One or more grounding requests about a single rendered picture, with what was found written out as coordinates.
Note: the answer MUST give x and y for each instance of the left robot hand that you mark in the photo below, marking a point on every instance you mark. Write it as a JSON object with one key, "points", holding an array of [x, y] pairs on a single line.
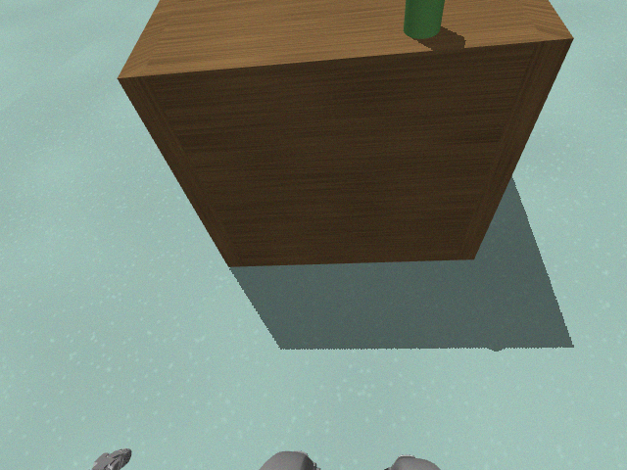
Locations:
{"points": [[113, 461]]}

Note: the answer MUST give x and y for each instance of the can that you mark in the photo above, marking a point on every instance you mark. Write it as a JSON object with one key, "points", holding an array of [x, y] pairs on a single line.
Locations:
{"points": [[423, 18]]}

